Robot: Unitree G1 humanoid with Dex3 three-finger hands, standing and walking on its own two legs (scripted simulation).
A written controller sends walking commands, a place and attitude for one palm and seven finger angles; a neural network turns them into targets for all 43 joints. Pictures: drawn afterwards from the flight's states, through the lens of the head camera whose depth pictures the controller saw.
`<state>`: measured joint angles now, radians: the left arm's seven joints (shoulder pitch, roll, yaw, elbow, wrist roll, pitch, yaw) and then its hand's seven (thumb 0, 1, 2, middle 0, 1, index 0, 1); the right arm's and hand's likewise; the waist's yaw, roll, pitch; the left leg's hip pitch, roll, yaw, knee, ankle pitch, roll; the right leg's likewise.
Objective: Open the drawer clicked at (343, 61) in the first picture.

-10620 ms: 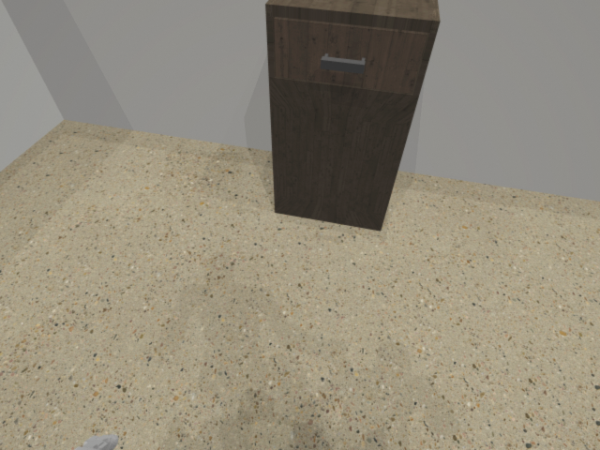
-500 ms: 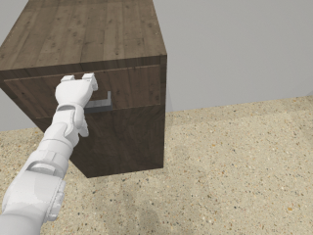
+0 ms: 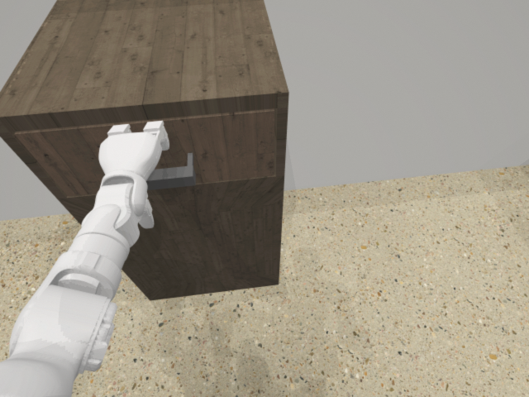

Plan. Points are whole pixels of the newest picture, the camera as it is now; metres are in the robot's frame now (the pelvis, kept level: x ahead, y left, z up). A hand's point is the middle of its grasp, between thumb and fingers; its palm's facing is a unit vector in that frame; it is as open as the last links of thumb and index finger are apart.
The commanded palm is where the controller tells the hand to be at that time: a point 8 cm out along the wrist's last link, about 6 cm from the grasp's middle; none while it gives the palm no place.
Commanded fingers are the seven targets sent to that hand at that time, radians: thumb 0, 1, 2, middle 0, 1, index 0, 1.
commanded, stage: lower the fingers behind the handle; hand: left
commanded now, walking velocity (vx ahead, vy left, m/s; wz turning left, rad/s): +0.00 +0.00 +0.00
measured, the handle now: (160, 169) +0.52 +0.19 +0.01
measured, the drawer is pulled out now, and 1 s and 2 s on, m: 0.00 0.00 0.00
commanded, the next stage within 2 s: close the thumb around the handle in 1.52 s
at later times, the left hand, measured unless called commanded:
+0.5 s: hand (154, 191) +0.45 +0.19 +0.03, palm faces -0.05 -0.01 -1.00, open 13.9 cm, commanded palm +0.44 +0.19 +0.08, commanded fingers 0.00 -0.50 0.30 -0.30 -1.20 -0.30 -1.20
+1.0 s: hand (156, 199) +0.46 +0.20 -0.01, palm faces -0.06 -0.03 -1.00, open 13.8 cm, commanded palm +0.44 +0.20 +0.05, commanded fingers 0.00 -0.50 0.30 -0.30 -1.20 -0.30 -1.20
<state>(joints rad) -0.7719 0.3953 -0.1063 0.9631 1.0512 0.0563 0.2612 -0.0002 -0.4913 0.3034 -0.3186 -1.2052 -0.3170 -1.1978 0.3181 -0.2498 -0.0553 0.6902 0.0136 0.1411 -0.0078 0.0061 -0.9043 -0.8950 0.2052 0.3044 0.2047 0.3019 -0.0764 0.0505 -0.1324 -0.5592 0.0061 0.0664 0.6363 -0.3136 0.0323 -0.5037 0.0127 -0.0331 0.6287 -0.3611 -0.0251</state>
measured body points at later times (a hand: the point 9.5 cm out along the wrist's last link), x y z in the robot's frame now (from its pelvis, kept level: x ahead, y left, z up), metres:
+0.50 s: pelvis -0.01 -0.01 -0.01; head +0.06 -0.02 +0.44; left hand +0.45 +0.18 +0.08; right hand +0.03 -0.28 -0.14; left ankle -0.01 +0.10 -0.72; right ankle -0.04 -0.10 -0.72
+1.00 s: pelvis +0.00 +0.00 -0.02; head +0.09 -0.01 +0.42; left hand +0.46 +0.20 +0.04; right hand +0.00 -0.28 -0.15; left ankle -0.01 +0.10 -0.72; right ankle -0.04 -0.10 -0.72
